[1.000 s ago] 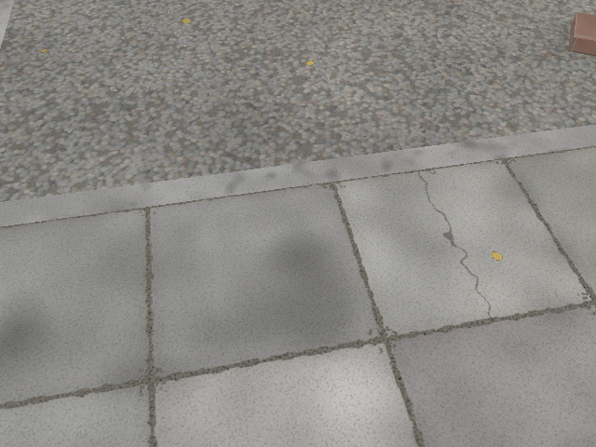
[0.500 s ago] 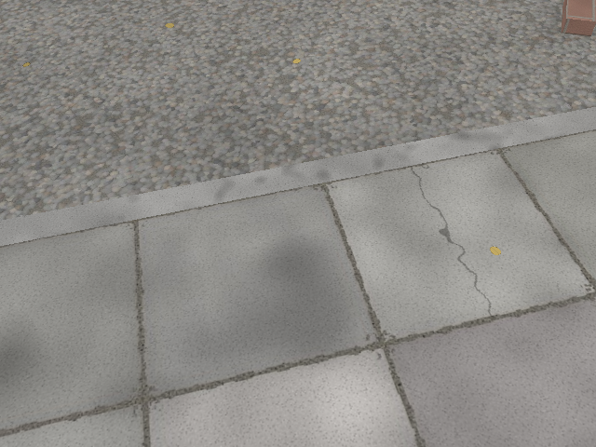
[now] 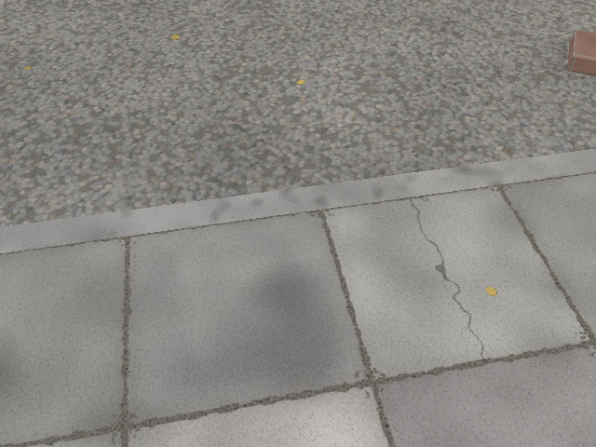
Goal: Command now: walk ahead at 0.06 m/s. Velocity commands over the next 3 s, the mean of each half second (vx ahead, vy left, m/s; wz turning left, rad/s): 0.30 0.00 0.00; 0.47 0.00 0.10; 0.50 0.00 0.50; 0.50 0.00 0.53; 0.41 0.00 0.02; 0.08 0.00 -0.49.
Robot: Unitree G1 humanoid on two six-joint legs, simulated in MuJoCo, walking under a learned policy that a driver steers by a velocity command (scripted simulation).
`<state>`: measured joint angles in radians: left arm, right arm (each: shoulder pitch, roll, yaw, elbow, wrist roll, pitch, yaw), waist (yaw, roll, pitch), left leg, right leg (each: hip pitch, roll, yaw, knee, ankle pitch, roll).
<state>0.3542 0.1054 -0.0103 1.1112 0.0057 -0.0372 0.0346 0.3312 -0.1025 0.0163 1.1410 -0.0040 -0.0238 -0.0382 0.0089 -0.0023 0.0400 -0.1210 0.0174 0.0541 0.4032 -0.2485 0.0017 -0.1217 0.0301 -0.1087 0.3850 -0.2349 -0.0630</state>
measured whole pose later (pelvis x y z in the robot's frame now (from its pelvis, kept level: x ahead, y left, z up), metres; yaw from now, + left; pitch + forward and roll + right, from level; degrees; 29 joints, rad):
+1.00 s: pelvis +0.40 +0.03 -0.02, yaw +4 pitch +0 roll +0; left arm 0.10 0.19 0.07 0.93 0.03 -0.08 -0.02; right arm 0.42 -0.17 -0.04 1.06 0.00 -0.08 0.00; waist -0.03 0.02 0.09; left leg -0.23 0.01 0.00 1.12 -0.36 0.10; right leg -0.38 0.02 -0.16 0.54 -0.17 -0.10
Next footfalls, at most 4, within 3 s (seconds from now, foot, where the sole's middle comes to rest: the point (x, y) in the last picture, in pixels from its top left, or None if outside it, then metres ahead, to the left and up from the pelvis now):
0.40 left None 0.19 0.15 -0.78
0.90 right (329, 444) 0.53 -0.03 -0.78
1.46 left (241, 346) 0.77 0.18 -0.78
2.04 right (237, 233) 1.15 0.22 -0.78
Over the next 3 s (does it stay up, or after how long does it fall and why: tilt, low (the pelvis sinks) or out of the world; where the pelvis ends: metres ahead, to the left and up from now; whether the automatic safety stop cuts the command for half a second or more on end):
stays up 1.15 0.33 -0.02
